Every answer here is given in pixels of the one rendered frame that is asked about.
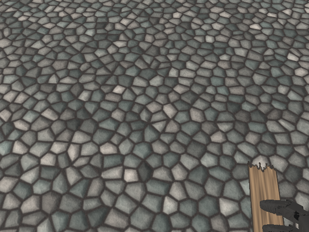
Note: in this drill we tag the robot right hand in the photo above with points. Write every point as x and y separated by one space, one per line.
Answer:
289 210

